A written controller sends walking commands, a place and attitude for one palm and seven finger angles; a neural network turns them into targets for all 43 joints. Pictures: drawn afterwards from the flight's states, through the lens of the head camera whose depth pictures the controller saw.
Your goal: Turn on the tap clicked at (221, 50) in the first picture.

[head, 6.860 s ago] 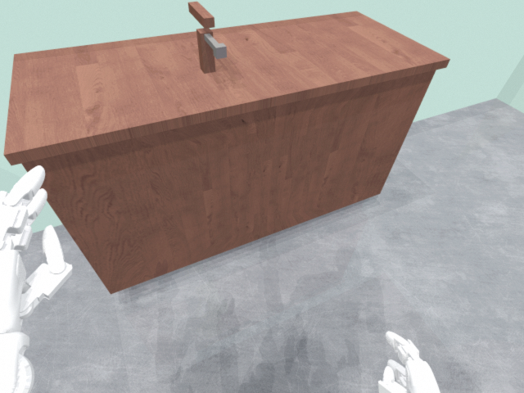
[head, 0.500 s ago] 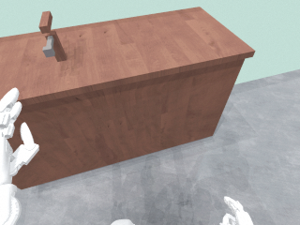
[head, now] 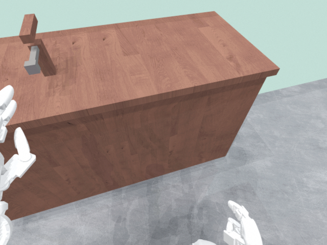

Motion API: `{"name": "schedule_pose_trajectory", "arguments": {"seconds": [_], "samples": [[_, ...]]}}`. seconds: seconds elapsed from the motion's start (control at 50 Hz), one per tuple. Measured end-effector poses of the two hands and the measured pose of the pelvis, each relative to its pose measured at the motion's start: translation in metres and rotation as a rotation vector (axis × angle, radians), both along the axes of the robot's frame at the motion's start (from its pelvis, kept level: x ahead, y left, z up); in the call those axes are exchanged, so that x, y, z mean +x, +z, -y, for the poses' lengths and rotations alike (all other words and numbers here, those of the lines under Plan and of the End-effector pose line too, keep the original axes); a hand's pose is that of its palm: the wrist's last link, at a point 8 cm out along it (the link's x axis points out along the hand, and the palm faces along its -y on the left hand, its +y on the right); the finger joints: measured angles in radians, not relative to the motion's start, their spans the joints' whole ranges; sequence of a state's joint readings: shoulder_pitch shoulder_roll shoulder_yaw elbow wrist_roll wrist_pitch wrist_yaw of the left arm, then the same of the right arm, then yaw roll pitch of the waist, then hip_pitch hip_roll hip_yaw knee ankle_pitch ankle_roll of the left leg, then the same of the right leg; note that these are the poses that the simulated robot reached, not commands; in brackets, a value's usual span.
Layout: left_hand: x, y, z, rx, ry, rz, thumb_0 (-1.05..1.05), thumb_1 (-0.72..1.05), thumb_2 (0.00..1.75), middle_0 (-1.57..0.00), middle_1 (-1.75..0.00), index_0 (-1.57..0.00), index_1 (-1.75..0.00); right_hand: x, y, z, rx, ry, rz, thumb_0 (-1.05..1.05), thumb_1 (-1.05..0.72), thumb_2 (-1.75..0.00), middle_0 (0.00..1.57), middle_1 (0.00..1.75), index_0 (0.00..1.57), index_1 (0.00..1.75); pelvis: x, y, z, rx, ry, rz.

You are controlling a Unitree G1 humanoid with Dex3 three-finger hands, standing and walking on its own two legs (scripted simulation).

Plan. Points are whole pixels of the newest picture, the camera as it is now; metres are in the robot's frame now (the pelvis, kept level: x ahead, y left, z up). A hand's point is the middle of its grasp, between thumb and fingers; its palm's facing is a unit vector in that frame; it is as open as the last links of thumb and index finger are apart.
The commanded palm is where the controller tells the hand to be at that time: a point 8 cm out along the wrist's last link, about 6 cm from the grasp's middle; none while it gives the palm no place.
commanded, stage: take the last steps up to it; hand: left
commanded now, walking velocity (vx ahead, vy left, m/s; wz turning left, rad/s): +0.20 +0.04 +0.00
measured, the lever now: (32, 67) +0.51 +0.40 +0.14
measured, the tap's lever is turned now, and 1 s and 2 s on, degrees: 0 0 0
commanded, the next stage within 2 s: come to a stop and stand still in 0.46 s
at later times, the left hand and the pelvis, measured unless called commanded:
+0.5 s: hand (62, 133) +0.27 +0.21 +0.18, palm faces +0.37 -0.82 -0.43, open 7.4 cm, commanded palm +0.22 +0.26 +0.18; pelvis +0.06 -0.02 +0.00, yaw +1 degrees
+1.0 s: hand (48, 115) +0.30 +0.24 +0.20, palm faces +0.50 -0.76 -0.42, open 7.4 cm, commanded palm +0.21 +0.23 +0.18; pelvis +0.05 -0.05 +0.00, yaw -1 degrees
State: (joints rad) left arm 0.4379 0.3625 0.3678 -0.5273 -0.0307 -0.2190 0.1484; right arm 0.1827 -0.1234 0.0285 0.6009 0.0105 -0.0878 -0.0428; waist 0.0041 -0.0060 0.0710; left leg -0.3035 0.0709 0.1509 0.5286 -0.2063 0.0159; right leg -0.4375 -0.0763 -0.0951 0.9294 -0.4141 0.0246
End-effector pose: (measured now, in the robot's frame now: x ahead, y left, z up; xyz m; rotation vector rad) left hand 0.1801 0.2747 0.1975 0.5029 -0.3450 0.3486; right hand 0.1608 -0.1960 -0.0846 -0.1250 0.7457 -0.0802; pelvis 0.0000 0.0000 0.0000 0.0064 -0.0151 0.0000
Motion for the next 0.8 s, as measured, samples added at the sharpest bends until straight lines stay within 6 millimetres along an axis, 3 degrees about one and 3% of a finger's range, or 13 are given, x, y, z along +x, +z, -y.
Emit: {"name": "schedule_pose_trajectory", "arguments": {"seconds": [0.08,0.18,0.34,0.44,0.54,0.66,0.74,0.8], "samples": [[0.0,0.006,0.019,0.054,0.011,-0.023,0.01,0.89,0.9,-0.21,-0.3,-0.21,-0.3,0.008,-0.012,0.001,0.041,0.033,-0.014,0.01,-0.9,-0.9,0.21,0.3,0.2,0.3,0.011,-0.002,0.014,0.007,0.005,-0.005],[0.01,0.002,0.03,0.05,0.075,-0.037,0.01,0.89,0.9,-0.22,-0.3,-0.22,-0.3,0.02,-0.029,0.029,0.025,0.042,-0.072,0.01,-0.9,-0.9,0.21,0.3,0.21,0.3,0.025,-0.006,0.031,0.015,0.022,0.003],[0.042,-0.008,0.038,-0.012,0.059,-0.104,0.01,0.89,0.9,-0.21,-0.3,-0.21,-0.3,0.037,-0.002,0.087,-0.105,-0.02,-0.089,0.01,-0.9,-0.9,0.2,0.29,0.2,0.3,0.044,0.011,0.039,0.049,0.025,-0.014],[0.053,-0.007,0.037,0.002,-0.003,-0.092,0.01,0.89,0.89,-0.22,-0.3,-0.22,-0.3,0.05,0.015,0.1,-0.175,-0.051,-0.058,0.01,-0.91,-0.9,0.2,0.29,0.2,0.3,0.055,0.009,0.032,0.031,0.022,-0.016],[0.058,-0.002,0.017,0.022,-0.022,0.001,0.01,0.89,0.89,-0.22,-0.3,-0.22,-0.3,0.065,0.019,0.086,-0.208,-0.07,-0.023,0.01,-0.91,-0.9,0.2,0.29,0.2,0.3,0.069,-0.003,0.017,0.008,0.017,0.003],[0.069,-0.004,-0.006,-0.008,0.033,0.017,0.01,0.89,0.89,-0.22,-0.3,-0.22,-0.3,0.076,0.018,0.04,-0.119,-0.031,0.002,0.01,-0.91,-0.9,0.2,0.29,0.2,0.3,0.074,0.002,0.009,-0.013,0.017,0.013],[0.068,-0.001,0.001,-0.038,0.023,0.004,0.01,0.89,0.9,-0.21,-0.3,-0.21,-0.3,0.076,0.016,0.014,-0.049,0.03,0.005,0.01,-0.9,-0.9,0.2,0.29,0.2,0.3,0.073,0.006,0.012,-0.023,0.013,0.015],[0.063,-0.003,0.014,-0.04,0.006,-0.025,0.01,0.89,0.9,-0.21,-0.3,-0.21,-0.3,0.074,0.014,0.006,-0.011,0.056,0.012,0.01,-0.9,-0.9,0.21,0.3,0.2,0.3,0.071,0.007,0.018,-0.02,0.006,0.018]]}}
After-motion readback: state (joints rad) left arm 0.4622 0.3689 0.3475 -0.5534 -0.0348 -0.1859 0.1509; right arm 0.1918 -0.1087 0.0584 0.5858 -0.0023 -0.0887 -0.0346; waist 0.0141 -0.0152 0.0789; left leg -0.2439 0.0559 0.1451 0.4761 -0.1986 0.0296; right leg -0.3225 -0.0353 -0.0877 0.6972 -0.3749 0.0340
